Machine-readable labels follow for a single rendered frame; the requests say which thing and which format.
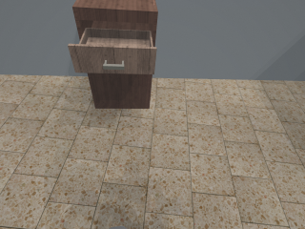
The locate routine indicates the handle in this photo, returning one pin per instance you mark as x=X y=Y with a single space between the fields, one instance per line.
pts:
x=113 y=66

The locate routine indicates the cabinet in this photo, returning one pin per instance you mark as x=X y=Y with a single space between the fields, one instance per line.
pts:
x=118 y=90

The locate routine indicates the drawer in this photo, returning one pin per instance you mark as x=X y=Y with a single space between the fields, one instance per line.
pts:
x=134 y=47

